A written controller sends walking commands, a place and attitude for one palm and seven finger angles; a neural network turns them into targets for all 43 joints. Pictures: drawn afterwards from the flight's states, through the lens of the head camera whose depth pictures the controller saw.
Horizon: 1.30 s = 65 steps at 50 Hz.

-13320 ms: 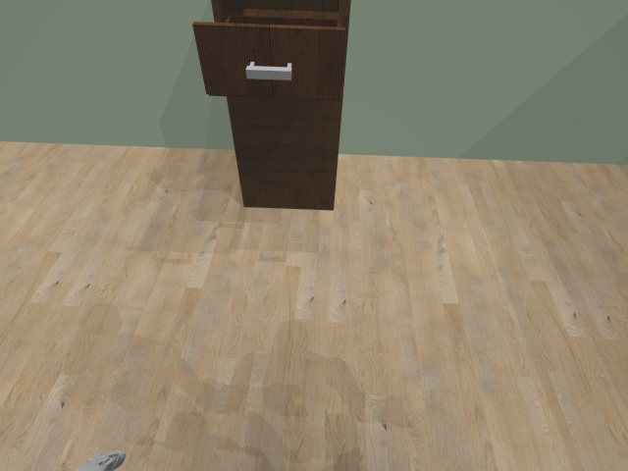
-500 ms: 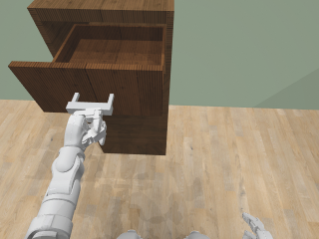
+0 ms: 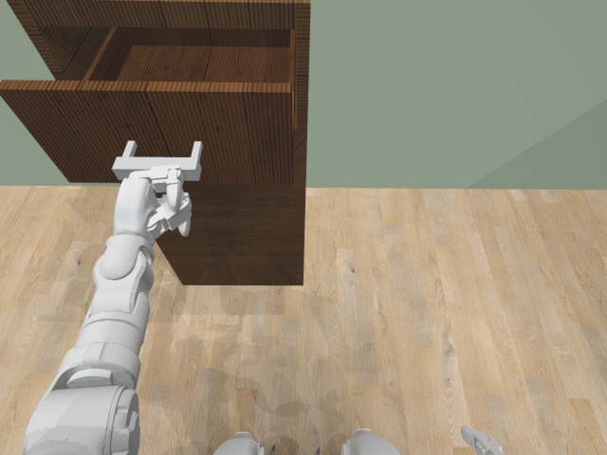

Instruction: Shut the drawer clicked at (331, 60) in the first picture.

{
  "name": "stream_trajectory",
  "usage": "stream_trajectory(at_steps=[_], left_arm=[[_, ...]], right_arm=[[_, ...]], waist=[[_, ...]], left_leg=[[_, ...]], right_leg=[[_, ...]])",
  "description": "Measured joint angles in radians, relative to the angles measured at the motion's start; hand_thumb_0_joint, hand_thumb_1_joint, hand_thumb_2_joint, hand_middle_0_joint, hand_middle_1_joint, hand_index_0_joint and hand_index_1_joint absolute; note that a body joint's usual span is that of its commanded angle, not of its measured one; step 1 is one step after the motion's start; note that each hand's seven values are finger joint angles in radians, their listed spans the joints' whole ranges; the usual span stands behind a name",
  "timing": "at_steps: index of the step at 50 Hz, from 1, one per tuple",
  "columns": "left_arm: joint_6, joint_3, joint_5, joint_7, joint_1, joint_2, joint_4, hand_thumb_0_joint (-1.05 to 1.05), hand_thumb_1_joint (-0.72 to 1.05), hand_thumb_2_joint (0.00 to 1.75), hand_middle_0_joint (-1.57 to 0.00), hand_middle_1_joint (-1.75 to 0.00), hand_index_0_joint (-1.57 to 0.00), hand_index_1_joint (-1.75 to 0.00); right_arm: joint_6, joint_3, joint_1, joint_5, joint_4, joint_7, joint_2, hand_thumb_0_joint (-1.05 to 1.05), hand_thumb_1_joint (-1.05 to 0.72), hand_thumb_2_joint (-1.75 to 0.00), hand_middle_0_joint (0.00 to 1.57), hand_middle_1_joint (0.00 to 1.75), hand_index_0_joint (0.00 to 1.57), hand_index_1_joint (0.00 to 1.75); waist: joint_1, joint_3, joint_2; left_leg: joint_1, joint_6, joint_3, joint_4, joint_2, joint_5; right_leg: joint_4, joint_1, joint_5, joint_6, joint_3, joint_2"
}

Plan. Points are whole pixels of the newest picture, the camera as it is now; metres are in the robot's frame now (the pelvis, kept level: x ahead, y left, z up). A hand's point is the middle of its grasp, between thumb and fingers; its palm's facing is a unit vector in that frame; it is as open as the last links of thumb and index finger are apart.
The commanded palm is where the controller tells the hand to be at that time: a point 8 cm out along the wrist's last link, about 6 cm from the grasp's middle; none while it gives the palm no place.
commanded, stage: push the drawer shut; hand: left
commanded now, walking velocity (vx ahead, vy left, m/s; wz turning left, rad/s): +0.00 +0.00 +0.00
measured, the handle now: (161, 158) +0.50 +0.20 +0.08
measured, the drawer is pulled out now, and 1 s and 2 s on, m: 0.14 0.03 0.00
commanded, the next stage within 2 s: pull the fist back off the drawer in 1.72 s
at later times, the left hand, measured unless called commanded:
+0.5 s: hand (191, 175) +0.48 +0.16 +0.07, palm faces -0.01 -1.00 -0.03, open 3.2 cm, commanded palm +0.47 +0.21 +0.07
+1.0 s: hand (197, 144) +0.54 +0.16 +0.07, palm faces +0.01 -1.00 -0.03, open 3.2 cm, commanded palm +0.53 +0.20 +0.07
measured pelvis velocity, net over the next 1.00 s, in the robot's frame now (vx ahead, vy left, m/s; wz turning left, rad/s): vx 0.00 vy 0.01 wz -0.02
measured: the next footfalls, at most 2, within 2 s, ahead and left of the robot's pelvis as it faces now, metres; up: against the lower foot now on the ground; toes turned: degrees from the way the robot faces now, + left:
none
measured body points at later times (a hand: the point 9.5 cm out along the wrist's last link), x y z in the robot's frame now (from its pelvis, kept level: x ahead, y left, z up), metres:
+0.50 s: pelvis +0.00 +0.01 -0.01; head +0.10 +0.01 +0.43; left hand +0.47 +0.21 +0.07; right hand +0.02 -0.25 -0.13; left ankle +0.01 +0.13 -0.70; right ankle +0.02 -0.12 -0.70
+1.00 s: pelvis +0.00 +0.01 -0.02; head +0.13 +0.02 +0.41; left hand +0.53 +0.21 +0.07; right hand -0.03 -0.25 -0.13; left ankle +0.01 +0.13 -0.70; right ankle +0.02 -0.12 -0.70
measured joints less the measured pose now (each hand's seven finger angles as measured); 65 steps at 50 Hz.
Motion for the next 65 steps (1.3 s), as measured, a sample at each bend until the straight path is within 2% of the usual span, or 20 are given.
stream_trajectory(at_steps=[13, 31, 50, 59, 65], left_arm=[[-0.039, 0.052, 0.016, -0.026, -0.15, 0.047, 0.17, 0.0, 0.85, 0.96, -1.4, -1.6, -1.4, -1.6], [-0.043, 0.11, 0.061, 0.006, -0.323, 0.111, 0.319, 0.02, 0.86, 0.97, -1.4, -1.6, -1.4, -1.6], [-0.015, 0.146, 0.116, 0.031, -0.497, 0.206, 0.434, 0.02, 0.85, 0.96, -1.4, -1.6, -1.4, -1.6], [0.014, 0.167, 0.151, 0.04, -0.586, 0.264, 0.479, 0.03, 0.86, 0.97, -1.39, -1.6, -1.4, -1.6], [0.016, 0.18, 0.166, 0.014, -0.59, 0.28, 0.494, 0.01, 0.8, 0.99, -1.39, -1.6, -1.4, -1.6]], right_arm=[[0.026, -0.003, 0.037, -0.007, 0.007, 0.008, -0.007, 0.01, -0.9, -0.9, 0.2, 0.3, 0.2, 0.3], [0.05, 0.004, 0.083, -0.035, 0.009, 0.028, -0.007, 0.01, -0.9, -0.9, 0.2, 0.3, 0.21, 0.3], [0.077, 0.015, 0.117, -0.062, 0.001, 0.037, -0.018, 0.01, -0.9, -0.9, 0.2, 0.3, 0.21, 0.3], [0.091, 0.023, 0.13, -0.077, -0.006, 0.043, -0.017, 0.01, -0.9, -0.9, 0.2, 0.3, 0.21, 0.3], [0.109, 0.029, 0.152, -0.081, -0.009, 0.049, -0.013, 0.01, -0.9, -0.9, 0.2, 0.3, 0.21, 0.3]], waist=[[-0.026, -0.003, -0.003], [-0.077, -0.02, 0.003], [-0.132, -0.021, 0.01], [-0.166, -0.022, 0.014], [-0.167, -0.027, 0.018]], left_leg=[[-0.061, 0.005, 0.003, 0.031, 0.003, -0.007], [-0.168, 0.015, 0.006, 0.089, 0.008, -0.021], [-0.265, 0.017, -0.008, 0.128, 0.013, -0.031], [-0.315, 0.018, -0.016, 0.147, 0.018, -0.039], [-0.32, 0.018, -0.019, 0.15, 0.023, -0.044]], right_leg=[[0.02, -0.058, 0.002, 0.004, 0.005, 0.003], [0.058, -0.158, 0.001, 0.012, 0.009, 0.007], [0.074, -0.241, 0.001, 0.015, -0.002, 0.014], [0.081, -0.284, -0.002, 0.015, -0.008, 0.019], [0.075, -0.285, -0.002, 0.016, -0.011, 0.024]])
